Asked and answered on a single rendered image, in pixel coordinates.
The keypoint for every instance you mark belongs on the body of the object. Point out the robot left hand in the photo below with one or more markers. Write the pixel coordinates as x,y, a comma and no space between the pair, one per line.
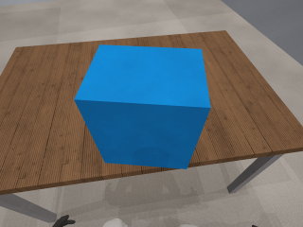
63,221

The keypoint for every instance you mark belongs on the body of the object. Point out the table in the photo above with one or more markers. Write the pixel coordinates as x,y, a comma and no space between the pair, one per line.
45,142

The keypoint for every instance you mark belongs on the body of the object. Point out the carton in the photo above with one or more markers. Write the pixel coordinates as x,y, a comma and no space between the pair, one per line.
145,105

